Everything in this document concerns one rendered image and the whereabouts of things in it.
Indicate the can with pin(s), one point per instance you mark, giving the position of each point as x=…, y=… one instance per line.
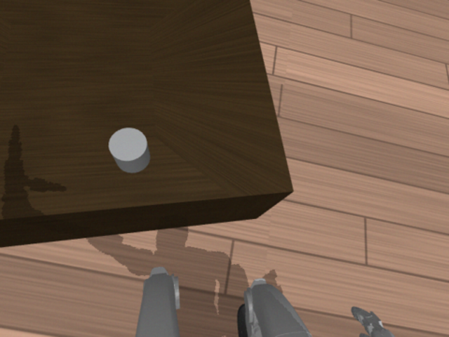
x=129, y=149

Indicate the right robot hand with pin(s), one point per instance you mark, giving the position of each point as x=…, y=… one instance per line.
x=372, y=324

